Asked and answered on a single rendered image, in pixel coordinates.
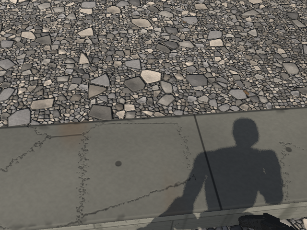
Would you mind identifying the robot right hand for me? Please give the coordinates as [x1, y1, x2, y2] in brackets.
[238, 213, 295, 230]

